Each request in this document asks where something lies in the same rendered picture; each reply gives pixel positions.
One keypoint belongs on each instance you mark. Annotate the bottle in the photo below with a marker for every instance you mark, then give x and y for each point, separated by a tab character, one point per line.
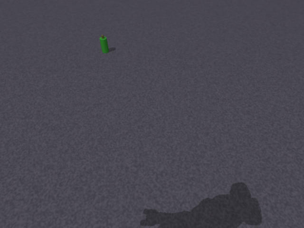
104	45

